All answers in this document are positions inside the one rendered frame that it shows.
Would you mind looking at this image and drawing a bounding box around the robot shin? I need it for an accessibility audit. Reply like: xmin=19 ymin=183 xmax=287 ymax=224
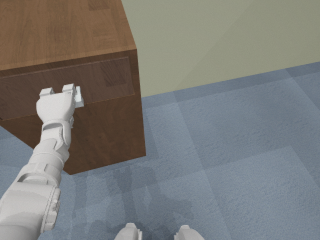
xmin=125 ymin=223 xmax=137 ymax=228
xmin=179 ymin=225 xmax=190 ymax=231

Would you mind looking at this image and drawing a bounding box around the cabinet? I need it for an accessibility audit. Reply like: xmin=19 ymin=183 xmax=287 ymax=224
xmin=0 ymin=0 xmax=146 ymax=175

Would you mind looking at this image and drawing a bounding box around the drawer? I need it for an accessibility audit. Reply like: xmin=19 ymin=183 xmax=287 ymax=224
xmin=0 ymin=56 xmax=134 ymax=120

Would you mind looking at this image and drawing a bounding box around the left robot shin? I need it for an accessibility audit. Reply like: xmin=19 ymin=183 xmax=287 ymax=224
xmin=125 ymin=223 xmax=137 ymax=228

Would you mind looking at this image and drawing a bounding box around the handle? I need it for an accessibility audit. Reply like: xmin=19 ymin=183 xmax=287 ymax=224
xmin=74 ymin=86 xmax=84 ymax=108

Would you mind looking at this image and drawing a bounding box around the robot left forearm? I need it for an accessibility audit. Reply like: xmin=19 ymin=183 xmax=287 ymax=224
xmin=0 ymin=119 xmax=71 ymax=214

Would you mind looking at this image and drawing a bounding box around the robot left hand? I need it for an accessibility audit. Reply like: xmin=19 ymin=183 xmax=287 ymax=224
xmin=36 ymin=83 xmax=77 ymax=129

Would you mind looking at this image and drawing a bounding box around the left robot upper arm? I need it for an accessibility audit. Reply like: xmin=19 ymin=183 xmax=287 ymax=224
xmin=0 ymin=182 xmax=61 ymax=240

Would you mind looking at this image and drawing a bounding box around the right robot shin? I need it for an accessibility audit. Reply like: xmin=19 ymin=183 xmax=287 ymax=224
xmin=179 ymin=225 xmax=190 ymax=231

